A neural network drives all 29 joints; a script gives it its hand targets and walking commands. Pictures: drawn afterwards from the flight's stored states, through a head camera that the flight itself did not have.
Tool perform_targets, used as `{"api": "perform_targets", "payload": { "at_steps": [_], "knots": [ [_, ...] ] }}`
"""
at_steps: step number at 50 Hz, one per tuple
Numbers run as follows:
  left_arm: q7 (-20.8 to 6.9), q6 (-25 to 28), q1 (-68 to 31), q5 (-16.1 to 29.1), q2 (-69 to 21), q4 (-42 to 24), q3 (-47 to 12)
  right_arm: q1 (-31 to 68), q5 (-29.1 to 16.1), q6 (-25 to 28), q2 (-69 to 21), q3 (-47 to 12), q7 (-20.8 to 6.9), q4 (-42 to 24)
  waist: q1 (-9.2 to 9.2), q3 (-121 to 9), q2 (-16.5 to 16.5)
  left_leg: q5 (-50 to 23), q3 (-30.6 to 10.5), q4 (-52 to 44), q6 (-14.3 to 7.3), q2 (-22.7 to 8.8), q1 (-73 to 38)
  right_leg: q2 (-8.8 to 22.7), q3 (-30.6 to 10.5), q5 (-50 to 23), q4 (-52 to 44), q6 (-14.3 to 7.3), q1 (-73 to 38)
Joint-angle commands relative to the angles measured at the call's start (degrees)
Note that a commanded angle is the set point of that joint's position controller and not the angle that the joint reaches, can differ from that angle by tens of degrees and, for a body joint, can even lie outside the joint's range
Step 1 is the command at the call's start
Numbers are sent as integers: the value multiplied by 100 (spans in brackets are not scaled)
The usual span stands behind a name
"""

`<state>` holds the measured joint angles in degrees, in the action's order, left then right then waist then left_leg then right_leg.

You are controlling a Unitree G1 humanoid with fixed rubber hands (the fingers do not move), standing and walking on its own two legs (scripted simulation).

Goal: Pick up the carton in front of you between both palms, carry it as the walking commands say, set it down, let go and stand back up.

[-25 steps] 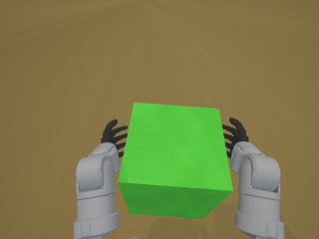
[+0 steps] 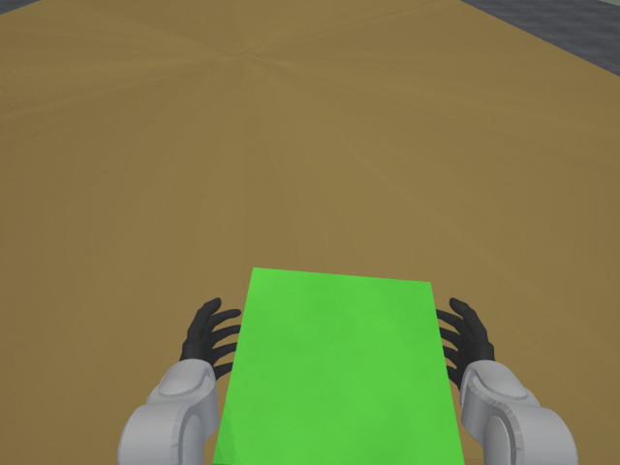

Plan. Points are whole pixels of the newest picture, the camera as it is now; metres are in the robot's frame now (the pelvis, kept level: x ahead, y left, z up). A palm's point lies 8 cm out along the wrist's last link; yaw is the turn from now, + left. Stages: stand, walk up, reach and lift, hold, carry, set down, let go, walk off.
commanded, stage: carry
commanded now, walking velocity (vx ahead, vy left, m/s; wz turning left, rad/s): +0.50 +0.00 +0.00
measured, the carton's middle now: (329, 398) +0.23 +0.00 +0.02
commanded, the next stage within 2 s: none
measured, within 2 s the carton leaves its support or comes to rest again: neither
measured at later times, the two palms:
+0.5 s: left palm (258, 207) +0.53 +0.11 +0.10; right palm (429, 203) +0.55 -0.19 +0.09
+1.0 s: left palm (255, 125) +0.87 +0.16 +0.09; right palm (380, 123) +0.86 -0.14 +0.10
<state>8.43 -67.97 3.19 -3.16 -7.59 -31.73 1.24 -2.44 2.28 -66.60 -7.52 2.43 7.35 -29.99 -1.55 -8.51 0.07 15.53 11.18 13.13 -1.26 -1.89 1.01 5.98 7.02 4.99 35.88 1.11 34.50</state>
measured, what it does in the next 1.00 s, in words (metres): walks ahead: right foot, then left foot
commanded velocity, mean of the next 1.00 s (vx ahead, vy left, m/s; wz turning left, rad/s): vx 0.50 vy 0.00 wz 0.00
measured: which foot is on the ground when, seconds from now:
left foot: down 0.00-0.16, up 0.18-0.64, down 0.66-1.00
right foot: up 0.00-0.12, down 0.14-0.70, up 0.72-1.00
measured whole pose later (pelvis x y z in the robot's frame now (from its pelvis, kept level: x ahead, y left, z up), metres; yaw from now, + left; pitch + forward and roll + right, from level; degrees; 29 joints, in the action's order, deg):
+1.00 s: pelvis +0.64 +0.01 +0.00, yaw +1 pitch +4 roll -2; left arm 7.9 -67.6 3.8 -3.7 -7.6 -32.2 0.9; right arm -4.2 2.5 -65.7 -7.7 2.1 7.0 -30.8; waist -1.5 -6.6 0.5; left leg 13.6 12.4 12.2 -1.4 -2.6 2.4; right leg 7.0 6.8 4.4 41.2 0.9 35.8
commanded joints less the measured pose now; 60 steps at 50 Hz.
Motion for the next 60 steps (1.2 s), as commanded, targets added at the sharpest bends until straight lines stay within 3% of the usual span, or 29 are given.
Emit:
{"api": "perform_targets", "payload": {
  "at_steps": [1,3,5,6,7,8,9,11,13,15,23,29,31,32,33,34,35,36,37,39,43,48,53,55,56,57,58,59,60],
  "knots": [
    [-535,-153,-2304,1367,-3794,-265,-3282,2213,-1489,-268,-3705,-3370,-595,-390,43,286,-866,-1717,-466,-373,-411,-1236,74,-156,427,-528,-630,-115,-384],
    [-530,-205,-2291,1424,-3706,-208,-3214,2273,-1464,-331,-3656,-3343,-528,-382,101,130,-854,-2486,-216,282,-316,-1196,149,-295,622,-271,-782,-202,-1126],
    [-508,-211,-2322,1415,-3599,-40,-3067,2370,-1417,-376,-3551,-3299,-460,-288,282,-583,-378,-2764,198,2289,-34,-710,793,-540,673,571,-947,-286,-2986],
    [-485,-191,-2319,1370,-3476,16,-2990,2450,-1412,-394,-3506,-3281,-440,-353,340,-1154,884,-1357,164,4188,209,-266,2009,842,-1566,1475,-1439,-696,-4065],
    [-487,-158,-2313,1416,-3505,116,-2991,2472,-1449,-404,-3579,-3338,-431,-346,247,-1380,2084,1059,-284,5524,282,343,3413,1840,-3814,1511,-2305,-1339,-4731],
    [-545,-117,-2412,1553,-3895,7,-3100,2563,-1545,-346,-3815,-3468,-456,-458,264,-1404,1564,1162,-906,6161,122,-12,3853,1873,-3551,783,-2310,-1424,-4792],
    [-616,-58,-2438,1657,-4204,-83,-3191,2651,-1622,-290,-4150,-3563,-508,-458,257,-1396,955,986,-1081,6219,25,-280,3832,1595,-2787,54,-2115,-1152,-4444],
    [-751,60,-2670,1716,-4769,-169,-3368,2576,-1559,-169,-4772,-3635,-627,-247,208,-1335,365,298,-1211,5522,-13,-583,3386,1426,-2013,561,-2325,-847,-3541],
    [-871,158,-2639,1730,-5031,-122,-3473,2389,-1468,-32,-5084,-3665,-705,-112,188,-1169,542,-74,-964,4881,44,-584,3213,1245,-1334,949,-2635,-687,-3078],
    [-959,226,-2482,1716,-5051,-73,-3510,2209,-1344,67,-5123,-3666,-726,-67,208,-1001,673,-323,-774,4355,104,-578,3232,1187,-988,1082,-2862,-746,-2982],
    [-888,173,-2353,1675,-4350,-440,-3505,2260,-1397,26,-4620,-3737,-613,-519,248,-103,691,-1347,-202,2082,213,-418,3401,870,-193,408,-3041,-784,-3334],
    [-619,-73,-2140,1505,-3715,-440,-3338,2063,-1429,-260,-3879,-3476,-478,-482,302,45,759,-1199,154,1396,64,-247,2982,867,-22,-1177,-2403,-741,-3890],
    [-563,-144,-2235,1511,-3601,-440,-3340,1847,-1402,-296,-3710,-3315,-437,-283,134,-515,471,-568,465,1079,-152,111,1338,561,458,-2221,-780,-482,-3486],
    [-540,-168,-2319,1530,-3544,-472,-3365,1836,-1392,-296,-3664,-3246,-432,-271,-19,-947,106,-213,-329,1074,-382,-436,-97,382,542,-1648,527,-265,-2401],
    [-537,-190,-2367,1609,-3611,-616,-3446,1828,-1367,-276,-3537,-3196,-426,-287,-12,-1483,-1595,31,-2905,546,-911,-1923,-1302,-274,595,209,2341,42,-812],
    [-553,-189,-2419,1669,-3702,-634,-3533,1805,-1390,-254,-3802,-3212,-441,-233,14,-1378,-1975,-991,-4065,80,-1348,-2264,-1960,-765,14,2205,3293,11,623],
    [-606,-128,-2458,1735,-4002,-658,-3626,1927,-1483,-206,-4140,-3324,-511,-377,-10,-1325,-1345,-1769,-3463,191,-1356,-2277,-1746,-368,-422,2208,3824,-161,790],
    [-678,-79,-2493,1734,-4261,-528,-3633,2031,-1521,-151,-4414,-3440,-581,-513,-32,-1262,-679,-2171,-2966,275,-1052,-2132,-1304,-145,-528,2085,3862,-179,793],
    [-735,-14,-2438,1675,-4502,-398,-3637,2178,-1587,-107,-4645,-3558,-649,-529,1,-1186,-404,-1953,-2426,174,-804,-2013,-788,83,-631,1660,3478,-199,520],
    [-804,96,-2257,1538,-4814,-195,-3632,2238,-1641,-2,-4881,-3686,-786,-477,74,-1059,-375,-1049,-1741,-202,-493,-1745,-139,219,-560,1049,2667,-197,75],
    [-788,251,-2190,1375,-4916,-291,-3661,2208,-1720,103,-4745,-3788,-916,-573,61,-533,-724,-705,-1104,-680,-532,-1521,-10,119,-151,331,1491,-58,250],
    [-651,180,-2159,1377,-4486,-546,-3641,2028,-1683,55,-4247,-3678,-828,-693,74,-14,-851,-1673,-388,-659,-466,-1220,-215,-36,284,-448,8,8,181],
    [-594,-53,-2157,1519,-3935,-602,-3539,1879,-1482,-137,-3782,-3452,-597,-699,38,233,-924,-2608,-157,-232,-378,-1253,-418,-194,610,-523,-764,-189,-463],
    [-578,-108,-2034,1557,-3792,-525,-3427,1939,-1447,-218,-3686,-3432,-522,-738,163,-157,-850,-3863,157,923,-209,-1116,-283,-529,890,-239,-1000,-285,-1633],
    [-569,-118,-2004,1543,-3757,-489,-3360,1934,-1448,-254,-3659,-3448,-504,-760,264,-629,-556,-3765,328,2134,-42,-788,91,-693,922,143,-1111,-312,-2767],
    [-560,-115,-1962,1506,-3720,-477,-3294,2060,-1474,-283,-3600,-3454,-499,-859,385,-1301,339,-2326,256,3810,161,-489,1310,378,-637,752,-1249,-570,-4184],
    [-569,-94,-2014,1535,-3700,-461,-3291,2079,-1522,-307,-3726,-3529,-509,-952,255,-1620,1936,521,-112,5392,330,248,2922,1743,-3393,871,-2010,-1276,-5028],
    [-614,-89,-2030,1628,-3926,-456,-3358,2144,-1583,-302,-3805,-3612,-539,-910,287,-1491,1618,1069,-825,6205,167,133,3683,1918,-3682,284,-2338,-1545,-5099],
    [-690,-46,-2055,1716,-4276,-463,-3429,2142,-1613,-249,-4135,-3694,-584,-880,267,-1480,1104,1010,-1063,6335,44,-250,3784,1725,-2832,-364,-2115,-1290,-4864]
  ]
}}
